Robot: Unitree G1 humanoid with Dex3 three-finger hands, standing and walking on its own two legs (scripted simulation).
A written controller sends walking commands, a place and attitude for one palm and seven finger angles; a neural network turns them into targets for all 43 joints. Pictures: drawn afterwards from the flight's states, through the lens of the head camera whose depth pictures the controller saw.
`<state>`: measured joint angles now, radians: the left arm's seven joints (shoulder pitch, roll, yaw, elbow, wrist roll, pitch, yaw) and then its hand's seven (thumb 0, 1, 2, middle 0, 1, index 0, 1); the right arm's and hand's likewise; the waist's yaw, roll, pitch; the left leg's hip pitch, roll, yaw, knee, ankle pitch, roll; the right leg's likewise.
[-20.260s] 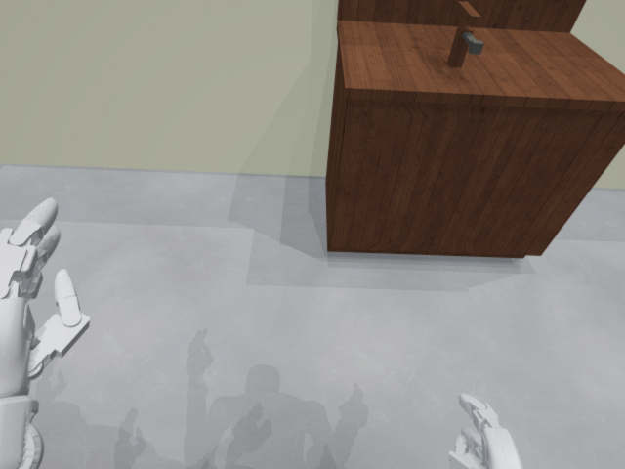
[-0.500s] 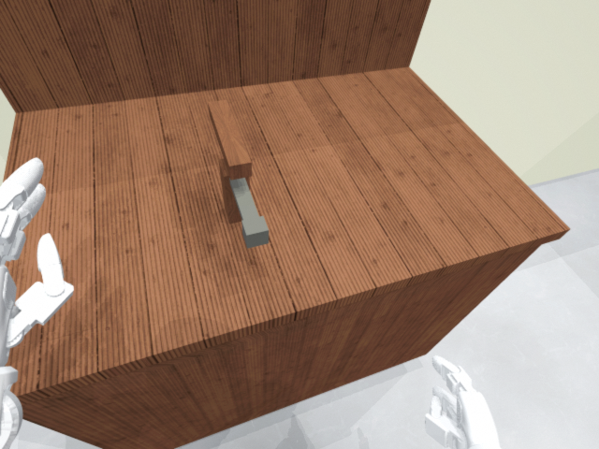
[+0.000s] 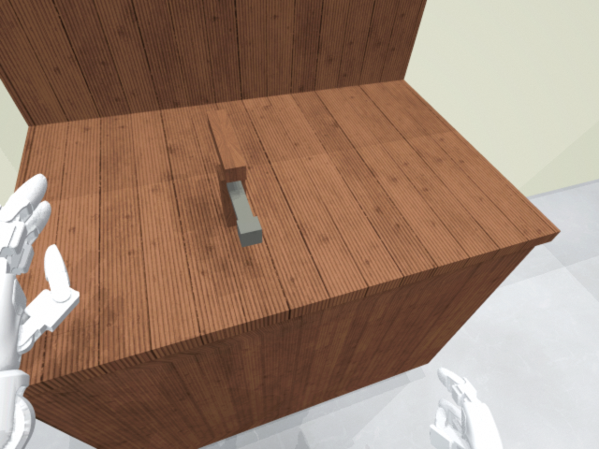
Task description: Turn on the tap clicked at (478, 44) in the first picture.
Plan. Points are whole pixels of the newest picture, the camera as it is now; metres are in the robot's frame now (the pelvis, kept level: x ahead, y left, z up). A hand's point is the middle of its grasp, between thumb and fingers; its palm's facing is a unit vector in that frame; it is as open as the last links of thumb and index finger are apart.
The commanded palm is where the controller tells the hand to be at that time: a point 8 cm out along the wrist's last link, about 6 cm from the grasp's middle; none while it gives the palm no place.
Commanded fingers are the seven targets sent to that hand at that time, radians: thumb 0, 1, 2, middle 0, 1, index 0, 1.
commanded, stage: look again from close up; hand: left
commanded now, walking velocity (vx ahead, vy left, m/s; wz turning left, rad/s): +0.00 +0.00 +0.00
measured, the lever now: (249, 231) +0.36 +0.11 +0.10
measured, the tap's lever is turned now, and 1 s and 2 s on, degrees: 0 0 0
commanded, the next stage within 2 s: shuffle to correct the standing spot in 0.04 s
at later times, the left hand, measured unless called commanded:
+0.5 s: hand (102, 288) +0.22 +0.22 +0.16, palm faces +0.38 -0.86 -0.35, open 7.4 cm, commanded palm +0.16 +0.26 +0.17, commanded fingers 0.00 0.90 0.90 -0.20 -0.30 -0.20 -0.30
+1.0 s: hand (181, 279) +0.24 +0.15 +0.16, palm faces +0.33 -0.87 -0.37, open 7.4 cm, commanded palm +0.18 +0.20 +0.17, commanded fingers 0.00 0.90 0.90 -0.20 -0.30 -0.20 -0.30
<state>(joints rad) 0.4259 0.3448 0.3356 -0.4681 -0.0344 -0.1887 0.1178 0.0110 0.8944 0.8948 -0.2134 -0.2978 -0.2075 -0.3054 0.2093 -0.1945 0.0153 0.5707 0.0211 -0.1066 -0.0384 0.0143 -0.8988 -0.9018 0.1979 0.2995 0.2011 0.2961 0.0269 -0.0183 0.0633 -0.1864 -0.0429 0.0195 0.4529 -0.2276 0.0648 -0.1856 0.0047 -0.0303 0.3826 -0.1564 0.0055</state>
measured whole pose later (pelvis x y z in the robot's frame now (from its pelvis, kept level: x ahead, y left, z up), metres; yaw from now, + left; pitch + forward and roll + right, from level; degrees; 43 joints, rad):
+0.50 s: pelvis +0.00 -0.02 +0.00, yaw +0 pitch -2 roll -1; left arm 0.41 0.36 0.35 -0.48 -0.05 -0.17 0.11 0.01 0.90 0.89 -0.21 -0.30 -0.21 -0.31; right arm 0.21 -0.17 0.02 0.56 0.03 -0.09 -0.02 0.01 -0.90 -0.90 0.20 0.30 0.20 0.30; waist 0.02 -0.03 0.06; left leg -0.19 -0.02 0.01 0.46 -0.23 0.03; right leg -0.20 0.03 -0.04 0.41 -0.17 -0.03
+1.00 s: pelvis +0.02 -0.08 -0.01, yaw +0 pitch -1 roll +0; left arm 0.48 0.38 0.36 -0.56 -0.10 -0.12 0.11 0.01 0.89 0.89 -0.21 -0.30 -0.21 -0.31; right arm 0.20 -0.21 -0.02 0.57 0.03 -0.05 -0.04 0.01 -0.90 -0.90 0.20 0.30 0.20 0.30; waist -0.01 -0.02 0.05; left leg -0.23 0.07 -0.02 0.55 -0.31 -0.03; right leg -0.24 0.11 -0.07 0.48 -0.24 -0.12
